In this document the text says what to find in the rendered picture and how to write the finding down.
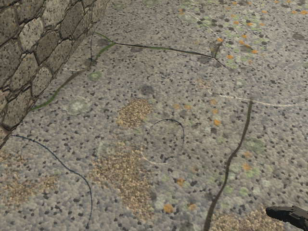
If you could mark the robot right hand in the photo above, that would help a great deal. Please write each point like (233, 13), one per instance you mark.
(294, 215)

